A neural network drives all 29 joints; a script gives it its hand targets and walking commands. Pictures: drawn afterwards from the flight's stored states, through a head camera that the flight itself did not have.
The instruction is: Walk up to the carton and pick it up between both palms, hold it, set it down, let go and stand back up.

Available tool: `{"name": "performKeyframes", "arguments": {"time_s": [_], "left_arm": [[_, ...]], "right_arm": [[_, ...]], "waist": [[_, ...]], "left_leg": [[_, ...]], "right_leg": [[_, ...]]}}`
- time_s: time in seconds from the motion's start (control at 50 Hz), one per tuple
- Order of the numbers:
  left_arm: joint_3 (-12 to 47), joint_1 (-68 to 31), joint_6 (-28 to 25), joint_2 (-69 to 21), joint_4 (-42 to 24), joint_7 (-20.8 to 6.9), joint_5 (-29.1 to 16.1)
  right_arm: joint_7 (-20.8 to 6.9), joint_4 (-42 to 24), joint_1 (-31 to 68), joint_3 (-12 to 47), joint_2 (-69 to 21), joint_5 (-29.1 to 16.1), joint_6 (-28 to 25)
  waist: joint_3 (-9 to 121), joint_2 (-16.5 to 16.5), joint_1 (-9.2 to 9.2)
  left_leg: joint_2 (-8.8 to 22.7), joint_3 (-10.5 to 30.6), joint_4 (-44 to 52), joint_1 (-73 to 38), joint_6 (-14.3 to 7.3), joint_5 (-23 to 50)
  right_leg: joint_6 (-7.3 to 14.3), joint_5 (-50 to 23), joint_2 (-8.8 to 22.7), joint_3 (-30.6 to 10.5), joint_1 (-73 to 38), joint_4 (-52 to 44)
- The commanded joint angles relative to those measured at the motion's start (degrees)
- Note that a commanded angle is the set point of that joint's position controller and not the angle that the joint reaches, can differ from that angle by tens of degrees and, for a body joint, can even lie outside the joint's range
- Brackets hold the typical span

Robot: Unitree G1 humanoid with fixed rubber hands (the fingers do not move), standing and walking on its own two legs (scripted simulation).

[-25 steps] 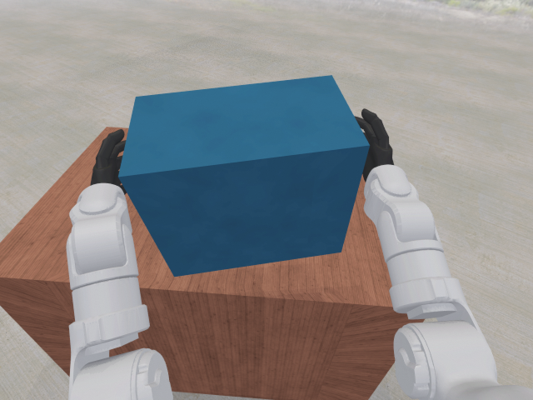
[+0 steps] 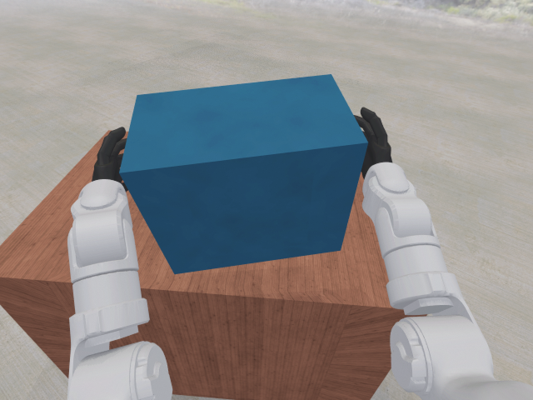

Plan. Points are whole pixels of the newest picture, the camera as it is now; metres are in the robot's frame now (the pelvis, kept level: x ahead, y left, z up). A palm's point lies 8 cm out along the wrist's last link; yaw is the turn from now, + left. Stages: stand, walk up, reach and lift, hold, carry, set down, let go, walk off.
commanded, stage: hold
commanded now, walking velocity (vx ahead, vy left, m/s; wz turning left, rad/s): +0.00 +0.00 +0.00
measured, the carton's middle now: (248, 180) +0.40 -0.01 +0.17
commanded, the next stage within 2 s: set down in 0.66 s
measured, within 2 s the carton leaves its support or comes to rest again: neither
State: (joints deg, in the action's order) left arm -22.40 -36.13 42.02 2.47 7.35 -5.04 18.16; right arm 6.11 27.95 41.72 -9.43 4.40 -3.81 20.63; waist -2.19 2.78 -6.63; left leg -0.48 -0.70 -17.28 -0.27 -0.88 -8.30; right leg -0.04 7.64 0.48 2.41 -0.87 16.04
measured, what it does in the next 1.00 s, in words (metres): stands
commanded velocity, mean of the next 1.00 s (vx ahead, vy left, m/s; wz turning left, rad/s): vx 0.00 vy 0.00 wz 0.00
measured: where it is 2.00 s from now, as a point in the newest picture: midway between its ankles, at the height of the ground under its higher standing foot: outside the picture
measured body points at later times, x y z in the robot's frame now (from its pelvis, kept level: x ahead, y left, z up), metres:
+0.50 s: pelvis +0.01 +0.00 +0.00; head -0.04 +0.02 +0.45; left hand +0.38 +0.18 +0.20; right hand +0.37 -0.19 +0.22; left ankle +0.03 +0.11 -0.75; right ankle +0.03 -0.12 -0.75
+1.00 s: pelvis +0.01 +0.00 +0.00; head -0.04 +0.02 +0.45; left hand +0.38 +0.20 +0.20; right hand +0.38 -0.17 +0.23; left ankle +0.03 +0.11 -0.75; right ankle +0.03 -0.12 -0.75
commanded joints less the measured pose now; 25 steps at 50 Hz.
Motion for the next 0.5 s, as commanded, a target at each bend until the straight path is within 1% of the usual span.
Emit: {"name": "performKeyframes", "arguments": {"time_s": [0.0, 0.02, 0.04, 0.06, 0.08, 0.1, 0.12, 0.14, 0.16, 0.18, 0.2, 0.22, 0.24, 0.26, 0.28, 0.3, 0.32, 0.34, 0.36, 0.38, 0.4, 0.42, 0.44, 0.46, 0.48], "left_arm": [[22.84, -34.47, -3.36, -19.92, -6.82, -9.46, -8.87], [20.59, -34.53, -2.95, -18.62, -4.2, -10.03, -7.66], [19.61, -35.5, -2.9, -18.26, -2.9, -10.29, -7.27], [22.18, -33.54, -2.64, -20.08, -7.41, -9.99, -7.94], [21.91, -35.18, -2.62, -20.22, -5.82, -9.91, -7.88], [23.02, -32.81, -2.58, -21.97, -7.98, -9.59, -8.54], [24.52, -35.2, -3.01, -22.22, -9.61, -9.28, -9.37], [23.86, -37.57, -3.59, -21.34, -7.76, -8.93, -9.88], [26.12, -34.17, -3.95, -22.32, -12.53, -8.68, -10.13], [25.04, -34.6, -3.98, -21.39, -10.89, -8.61, -9.63], [24.54, -36.92, -4.27, -20.39, -9.26, -8.59, -9.88], [23.22, -36.54, -4.09, -20.36, -6.27, -8.49, -8.83], [22.64, -33.48, -3.64, -20.42, -7.11, -8.73, -7.98], [22.95, -31.57, -3.04, -20.44, -6.39, -9.09, -8.57], [22.11, -32.99, -3.16, -19.6, -7.19, -9.19, -8.1], [22.13, -33.1, -3.12, -19.31, -7.27, -9.37, -8.02], [24.5, -31.3, -3.07, -21.63, -11.42, -9.25, -9.55], [23.39, -36.22, -3.35, -19.55, -8.52, -9.21, -10.02], [22.6, -34.12, -3.37, -20.02, -7.34, -9.23, -9.15], [24.01, -32.56, -3.71, -20.43, -10.67, -9.34, -9.99], [24.86, -35.05, -4.09, -21.05, -10.67, -9.23, -10.25], [25.67, -32.94, -3.68, -21.56, -12.09, -9.01, -9.76], [25.05, -32.37, -3.54, -21.55, -11.22, -8.94, -10.01], [26.13, -29.79, -3.34, -21.8, -12.92, -9.11, -10.54], [23.62, -30.64, -2.46, -20.13, -9.18, -9.21, -9.01]], "right_arm": [[-9.08, -9.3, 30.8, 18.42, -22.29, -6.28, -1.35], [-9.15, -6.36, 30.61, 17.44, -21.5, -5.66, -0.68], [-9.76, -4.47, 30.85, 16.44, -20.14, -5.03, -0.73], [-9.9, -7.18, 27.94, 18.23, -21.93, -6.52, -1.12], [-9.92, -6.47, 30.2, 17.5, -21.6, -6.14, -1.37], [-9.78, -10.81, 29.93, 19.06, -21.85, -6.83, -1.98], [-9.73, -12.0, 32.24, 18.73, -22.09, -7.13, -2.37], [-9.95, -9.92, 34.31, 18.12, -21.38, -7.1, -2.44], [-9.3, -15.04, 31.44, 21.1, -23.13, -7.98, -3.07], [-9.37, -12.25, 31.42, 20.5, -21.44, -7.85, -2.52], [-9.58, -11.78, 33.52, 18.52, -21.41, -7.34, -2.48], [-10.05, -6.99, 31.41, 17.18, -20.66, -5.87, -1.92], [-10.18, -8.89, 29.63, 17.28, -20.93, -5.52, -1.85], [-10.03, -11.4, 29.6, 18.27, -20.79, -5.75, -1.88], [-10.08, -8.79, 29.89, 18.36, -21.27, -6.25, -1.44], [-9.92, -8.67, 29.03, 18.26, -21.29, -6.18, -1.33], [-9.56, -13.42, 28.65, 21.04, -22.77, -8.04, -1.9], [-9.53, -10.8, 32.64, 18.71, -20.21, -7.07, -1.67], [-9.39, -11.2, 32.37, 19.17, -21.0, -6.65, -1.9], [-8.93, -13.43, 29.69, 20.07, -21.75, -7.41, -2.05], [-8.97, -14.56, 32.13, 20.59, -21.7, -7.39, -2.39], [-8.84, -14.05, 28.89, 20.68, -22.37, -7.67, -2.27], [-8.56, -14.7, 30.26, 20.38, -20.73, -7.78, -2.28], [-8.06, -16.22, 28.21, 21.87, -21.08, -8.73, -2.07], [-8.09, -13.2, 29.61, 20.13, -20.07, -8.31, -1.28]], "waist": [[18.96, -2.09, -0.86], [15.07, -2.18, -0.21], [13.33, -2.33, 0.6], [16.24, -4.45, -0.39], [15.15, -4.89, -0.25], [18.8, -3.99, -0.19], [21.92, -5.59, -1.06], [20.61, -4.76, -0.37], [24.49, -3.18, -1.02], [22.76, -3.86, -0.7], [20.01, -2.92, -0.73], [15.1, -4.71, -0.35], [15.68, -3.39, -0.04], [16.54, -2.31, 0.33], [17.42, -2.35, 0.88], [17.2, -2.8, 0.56], [21.36, -2.55, 0.05], [19.22, -2.01, -0.37], [18.82, -1.11, -0.26], [20.97, -1.2, -0.13], [21.82, -1.84, -0.33], [22.26, -2.97, -0.79], [21.4, -3.13, -0.81], [22.18, -3.82, -0.85], [17.46, -3.88, -0.53]], "left_leg": [[-1.43, -1.74, 2.28, -2.11, 1.68, 8.62], [-1.39, -2.11, 3.71, 0.12, 1.23, 4.48], [-1.21, -2.21, 4.98, 2.53, 0.72, 0.46], [-1.16, -1.64, 4.06, 0.59, 1.32, 3.62], [-0.92, -1.95, 4.29, 1.06, 1.5, 4.19], [-0.99, -1.73, 2.75, -2.12, 1.8, 8.5], [-1.2, -1.96, 1.38, -4.31, 2.57, 11.38], [-1.17, -1.9, 1.82, -3.05, 2.59, 10.2], [-1.05, -1.32, 0.15, -6.36, 2.21, 13.68], [-1.06, -1.26, 0.58, -4.5, 2.48, 13.31], [-0.66, -1.35, 2.02, -2.79, 1.86, 8.19], [-0.63, -1.45, 3.6, -0.62, 2.0, 5.41], [-0.7, -1.62, 3.49, -0.89, 1.45, 4.2], [-0.86, -1.52, 3.83, -0.27, 0.96, 3.92], [-0.92, -1.46, 3.73, 1.0, 1.0, 3.25], [-0.95, -1.9, 3.52, 1.55, 0.73, 4.34], [-1.11, -1.5, 2.22, -2.09, 1.15, 9.9], [-0.95, -1.35, 2.61, -1.29, 1.52, 6.68], [-0.89, -1.12, 2.28, -1.99, 1.13, 7.67], [-1.24, -1.05, 2.03, -2.32, 1.38, 9.44], [-1.07, -1.11, 1.66, -2.31, 1.74, 11.1], [-1.09, -1.12, 1.05, -4.85, 2.17, 14.77], [-0.87, -0.98, 0.33, -5.08, 2.76, 15.26], [-1.46, -1.08, -0.04, -5.04, 2.65, 15.82], [-1.22, -1.17, 1.35, -2.09, 2.29, 11.33]], "right_leg": [[-1.56, -9.44, -2.05, 0.59, -5.91, -1.4], [-1.55, -5.48, -1.71, 0.82, -5.79, -2.04], [-1.28, -0.59, -1.41, 0.52, -4.3, -2.46], [-1.04, -2.78, -2.0, 0.49, -6.5, -1.87], [-0.67, -3.2, -1.92, 0.86, -5.59, -1.72], [-0.76, -7.05, -2.29, 0.77, -6.75, -1.49], [-0.62, -7.13, -2.54, 0.94, -4.67, -0.96], [-0.74, -5.89, -2.23, 1.28, -3.59, -1.14], [-1.02, -11.71, -2.74, 1.41, -7.16, -0.74], [-0.89, -10.69, -2.57, 1.18, -6.49, -0.79], [-0.68, -6.13, -2.43, 1.53, -3.63, -1.4], [-0.59, -2.14, -2.12, 1.38, -2.45, -2.14], [-0.62, -2.4, -2.0, 0.87, -3.82, -2.38], [-0.77, -3.65, -2.13, 0.92, -5.01, -2.09], [-1.06, -3.66, -1.94, 0.87, -6.21, -1.7], [-1.25, -5.45, -1.7, 0.65, -6.68, -1.85], [-1.19, -11.12, -2.17, 0.63, -8.91, -0.76], [-1.19, -7.86, -1.79, 1.03, -5.58, -1.02], [-1.07, -8.2, -1.68, 0.63, -5.96, -1.33], [-0.97, -10.07, -2.14, 0.73, -8.21, -1.03], [-1.03, -10.75, -1.97, 0.39, -6.9, -0.93], [-0.82, -13.17, -2.7, 0.68, -7.08, -0.71], [-0.84, -12.64, -2.53, 1.3, -6.14, -0.27], [-0.8, -13.83, -2.72, 1.04, -7.52, -0.48], [-0.79, -9.89, -2.37, 0.89, -6.11, -1.35]]}}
